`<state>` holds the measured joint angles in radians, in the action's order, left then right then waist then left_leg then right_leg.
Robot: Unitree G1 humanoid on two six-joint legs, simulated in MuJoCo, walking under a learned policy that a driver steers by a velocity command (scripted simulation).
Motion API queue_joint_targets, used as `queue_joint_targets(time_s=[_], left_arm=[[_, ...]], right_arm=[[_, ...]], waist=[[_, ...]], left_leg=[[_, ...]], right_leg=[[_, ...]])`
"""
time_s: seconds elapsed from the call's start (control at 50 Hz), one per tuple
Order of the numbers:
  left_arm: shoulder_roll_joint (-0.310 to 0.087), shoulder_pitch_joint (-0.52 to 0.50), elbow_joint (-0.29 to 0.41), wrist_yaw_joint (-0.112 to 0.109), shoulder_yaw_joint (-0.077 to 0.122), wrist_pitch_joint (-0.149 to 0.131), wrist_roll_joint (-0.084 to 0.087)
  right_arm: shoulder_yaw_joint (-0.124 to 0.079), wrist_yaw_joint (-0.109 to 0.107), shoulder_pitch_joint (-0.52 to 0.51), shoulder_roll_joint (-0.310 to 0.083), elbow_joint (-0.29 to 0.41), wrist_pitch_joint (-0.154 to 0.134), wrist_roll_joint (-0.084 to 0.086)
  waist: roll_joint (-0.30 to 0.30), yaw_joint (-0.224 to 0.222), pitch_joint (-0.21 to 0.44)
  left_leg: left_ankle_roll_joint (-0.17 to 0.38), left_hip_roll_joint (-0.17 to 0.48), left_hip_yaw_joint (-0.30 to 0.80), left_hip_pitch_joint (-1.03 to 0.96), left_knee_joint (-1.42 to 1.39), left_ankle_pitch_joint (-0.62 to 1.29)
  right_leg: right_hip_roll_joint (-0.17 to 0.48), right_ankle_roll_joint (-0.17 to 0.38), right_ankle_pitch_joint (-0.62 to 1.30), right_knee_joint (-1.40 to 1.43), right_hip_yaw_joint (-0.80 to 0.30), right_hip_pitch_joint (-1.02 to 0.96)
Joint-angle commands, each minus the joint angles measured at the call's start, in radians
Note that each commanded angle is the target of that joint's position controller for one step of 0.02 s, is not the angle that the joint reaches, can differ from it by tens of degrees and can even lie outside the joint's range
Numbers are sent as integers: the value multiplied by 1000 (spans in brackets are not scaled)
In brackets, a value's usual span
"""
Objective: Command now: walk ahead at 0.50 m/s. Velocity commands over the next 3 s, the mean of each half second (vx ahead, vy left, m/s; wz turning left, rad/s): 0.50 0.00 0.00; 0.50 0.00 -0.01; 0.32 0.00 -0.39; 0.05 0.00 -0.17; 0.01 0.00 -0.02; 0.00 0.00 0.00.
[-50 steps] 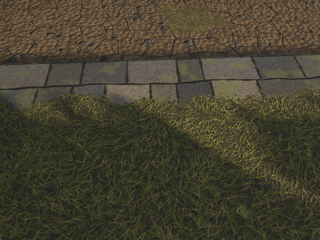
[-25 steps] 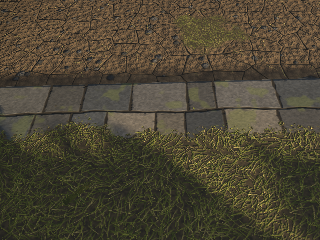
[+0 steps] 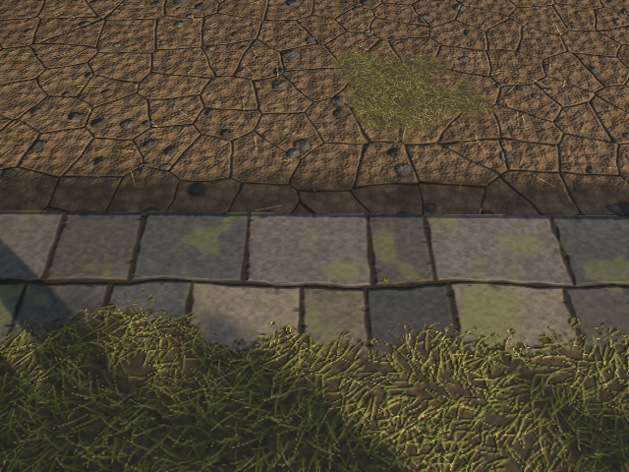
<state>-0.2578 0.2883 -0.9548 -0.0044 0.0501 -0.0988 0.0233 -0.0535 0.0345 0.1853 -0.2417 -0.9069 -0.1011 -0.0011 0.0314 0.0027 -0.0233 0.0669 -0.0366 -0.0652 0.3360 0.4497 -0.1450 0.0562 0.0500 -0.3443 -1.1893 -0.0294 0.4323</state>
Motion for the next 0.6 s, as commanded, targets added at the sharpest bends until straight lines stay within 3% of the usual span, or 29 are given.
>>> queue_joint_targets(time_s=[0.02,0.08,0.12,0.2,0.3,0.36,0.38,0.4,0.42,0.44,0.46,0.48,0.5,0.52,0.56,0.6], left_arm=[[-53,50,48,-9,23,10,-5],[-56,-34,81,-14,29,24,-15],[-53,-108,104,-12,30,22,-19],[-31,-238,137,1,21,14,-14],[-33,-371,186,28,10,4,-2],[-59,-356,198,44,15,-6,0],[-79,-303,186,44,25,-9,-1],[-109,-187,151,41,43,-10,-5],[-164,-4,96,33,69,-10,-10],[-265,153,68,26,93,-7,-31],[-236,177,56,30,81,-2,-18],[-167,111,67,30,58,-4,-11],[-128,24,89,28,46,-3,-14],[-102,-50,99,31,36,-5,-21],[-62,-100,97,37,23,-11,-34],[-78,-74,78,35,27,-17,-30]], right_arm=[[-13,2,28,-82,23,-17,-6],[-24,-16,77,-128,-2,-18,-4],[-25,-28,110,-133,-14,-11,-1],[-23,-38,166,-141,-36,-2,8],[-29,-42,244,-152,-80,16,16],[-38,-48,232,-168,-88,29,20],[-41,-48,210,-178,-84,32,21],[-40,-48,183,-174,-78,37,22],[-28,-48,176,-145,-66,39,15],[0,-42,259,-59,-44,27,1],[16,-34,289,-17,-57,2,11],[-12,-29,209,-123,-42,-18,37],[-16,-28,125,-144,-16,-27,50],[-18,-35,85,-133,-11,-25,40],[-27,-43,109,-103,-20,3,23],[-26,-46,125,-69,-26,24,20]], waist=[[-111,-22,65],[-84,-16,16],[-78,2,1],[-87,42,-25],[-90,83,-67],[-110,50,-52],[-123,15,-19],[-121,-50,49],[-92,-121,167],[101,-120,336],[252,-109,430],[168,-112,313],[110,-91,198],[33,-58,117],[49,2,67],[44,19,46]], left_leg=[[169,259,289,-158,-286,112],[182,261,238,-152,-329,166],[170,254,211,-186,-338,181],[134,223,143,-218,-344,168],[131,274,141,-356,-293,166],[110,309,149,-419,-219,280],[98,303,139,-419,-162,416],[77,266,105,-396,-31,573],[46,209,63,-280,189,559],[-18,87,9,83,586,195],[-40,-26,111,313,814,-409],[-16,43,185,414,908,-391],[0,97,156,434,895,-304],[-2,141,134,393,828,-219],[-5,186,140,277,727,-138],[-19,193,127,258,671,-104]], right_leg=[[94,1,80,35,-40,146],[106,-27,187,159,-32,232],[105,-40,288,269,-27,284],[68,-41,445,492,8,255],[39,-26,396,629,24,273],[17,12,294,676,33,207],[-9,28,268,687,55,113],[-45,51,275,708,86,-53],[-19,89,302,686,53,-325],[241,217,252,689,-319,-733],[360,306,121,863,-694,-863],[323,253,51,887,-612,-769],[287,213,90,903,-462,-623],[245,193,169,941,-352,-465],[187,169,240,1004,-235,-299],[172,184,293,1046,-177,-247]])
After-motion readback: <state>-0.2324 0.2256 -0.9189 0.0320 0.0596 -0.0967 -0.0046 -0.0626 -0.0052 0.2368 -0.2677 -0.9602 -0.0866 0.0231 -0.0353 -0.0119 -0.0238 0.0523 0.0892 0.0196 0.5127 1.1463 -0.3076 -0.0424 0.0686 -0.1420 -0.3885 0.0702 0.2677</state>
